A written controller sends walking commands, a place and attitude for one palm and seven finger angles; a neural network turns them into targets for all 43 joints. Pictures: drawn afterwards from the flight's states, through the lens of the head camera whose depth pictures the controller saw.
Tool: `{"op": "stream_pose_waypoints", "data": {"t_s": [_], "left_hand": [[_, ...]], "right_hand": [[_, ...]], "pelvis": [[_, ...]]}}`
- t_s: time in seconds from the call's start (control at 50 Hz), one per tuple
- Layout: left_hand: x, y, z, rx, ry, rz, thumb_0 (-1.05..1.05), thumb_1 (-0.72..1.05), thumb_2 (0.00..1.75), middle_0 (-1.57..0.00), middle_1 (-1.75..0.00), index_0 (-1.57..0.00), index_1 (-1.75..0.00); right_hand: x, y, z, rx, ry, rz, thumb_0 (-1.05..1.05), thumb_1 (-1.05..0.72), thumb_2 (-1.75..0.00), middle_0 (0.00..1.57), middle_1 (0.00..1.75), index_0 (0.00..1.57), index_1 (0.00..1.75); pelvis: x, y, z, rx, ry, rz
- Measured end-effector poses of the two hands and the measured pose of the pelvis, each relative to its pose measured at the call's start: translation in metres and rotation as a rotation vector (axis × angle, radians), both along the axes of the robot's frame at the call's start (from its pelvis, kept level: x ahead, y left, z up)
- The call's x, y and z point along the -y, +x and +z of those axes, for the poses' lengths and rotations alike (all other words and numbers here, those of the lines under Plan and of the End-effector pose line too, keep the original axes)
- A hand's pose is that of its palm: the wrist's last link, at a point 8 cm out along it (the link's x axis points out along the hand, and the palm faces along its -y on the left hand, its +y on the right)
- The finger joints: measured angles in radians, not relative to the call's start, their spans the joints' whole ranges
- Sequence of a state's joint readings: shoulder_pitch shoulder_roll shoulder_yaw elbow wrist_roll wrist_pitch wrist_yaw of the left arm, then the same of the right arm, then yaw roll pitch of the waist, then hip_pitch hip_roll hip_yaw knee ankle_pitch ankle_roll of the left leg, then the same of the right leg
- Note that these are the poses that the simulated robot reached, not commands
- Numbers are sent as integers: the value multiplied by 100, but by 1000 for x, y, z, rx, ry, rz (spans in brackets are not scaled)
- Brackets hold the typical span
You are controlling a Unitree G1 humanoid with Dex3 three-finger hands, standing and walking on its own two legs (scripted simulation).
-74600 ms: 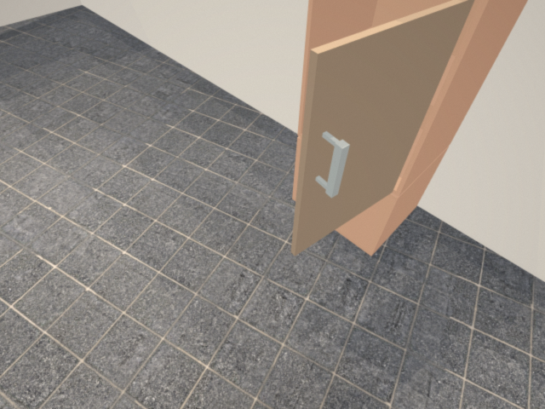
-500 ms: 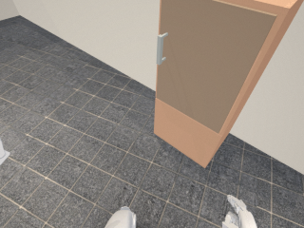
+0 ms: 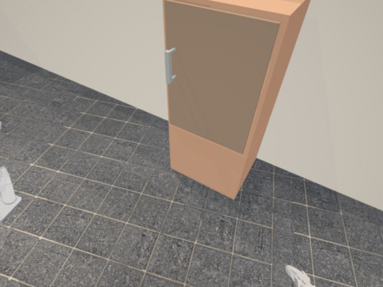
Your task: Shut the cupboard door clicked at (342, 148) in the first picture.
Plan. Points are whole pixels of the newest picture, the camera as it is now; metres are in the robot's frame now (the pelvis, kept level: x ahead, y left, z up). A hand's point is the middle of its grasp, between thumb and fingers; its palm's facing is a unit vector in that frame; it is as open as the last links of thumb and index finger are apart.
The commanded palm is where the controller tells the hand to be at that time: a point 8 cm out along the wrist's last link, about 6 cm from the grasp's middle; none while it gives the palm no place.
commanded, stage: stop stepping back and stand still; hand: left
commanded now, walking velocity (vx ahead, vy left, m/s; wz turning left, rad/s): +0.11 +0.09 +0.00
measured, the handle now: (171, 65) +0.96 +0.12 +0.02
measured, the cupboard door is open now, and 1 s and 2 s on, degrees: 0 0 0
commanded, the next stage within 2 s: let the arm hang, fingers relaxed in 0.22 s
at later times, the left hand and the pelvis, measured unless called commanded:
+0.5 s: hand (76, 269) +0.18 +0.25 -0.06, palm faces +0.04 -0.93 -0.38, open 7.4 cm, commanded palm none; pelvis +0.00 +0.04 -0.01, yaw +0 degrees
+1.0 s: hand out of the picture -0.02 +0.27 -0.16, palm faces +0.00 -0.97 -0.24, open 7.3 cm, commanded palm none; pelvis +0.00 +0.07 +0.01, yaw -1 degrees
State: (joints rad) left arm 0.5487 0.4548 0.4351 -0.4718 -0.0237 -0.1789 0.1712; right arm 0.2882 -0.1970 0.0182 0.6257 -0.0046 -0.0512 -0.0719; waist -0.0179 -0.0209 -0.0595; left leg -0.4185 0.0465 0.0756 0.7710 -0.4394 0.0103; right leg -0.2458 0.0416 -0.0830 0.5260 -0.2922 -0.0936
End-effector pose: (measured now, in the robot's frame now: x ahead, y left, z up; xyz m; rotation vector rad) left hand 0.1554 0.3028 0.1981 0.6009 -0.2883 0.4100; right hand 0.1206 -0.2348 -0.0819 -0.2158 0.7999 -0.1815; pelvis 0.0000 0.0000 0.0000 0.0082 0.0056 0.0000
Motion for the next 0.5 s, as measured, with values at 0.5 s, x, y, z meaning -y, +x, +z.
{"op": "stream_pose_waypoints", "data": {"t_s": [0.5], "left_hand": [[6, 7, -227, -932, -392, 31, 1, 91, 90, -19, -30, -20, -30]], "right_hand": [[-26, 22, -33, -62, 66, 66, 1, -91, -90, 20, 30, 19, 30]], "pelvis": [[-38, -1, -6, 2, 2, -1]]}}
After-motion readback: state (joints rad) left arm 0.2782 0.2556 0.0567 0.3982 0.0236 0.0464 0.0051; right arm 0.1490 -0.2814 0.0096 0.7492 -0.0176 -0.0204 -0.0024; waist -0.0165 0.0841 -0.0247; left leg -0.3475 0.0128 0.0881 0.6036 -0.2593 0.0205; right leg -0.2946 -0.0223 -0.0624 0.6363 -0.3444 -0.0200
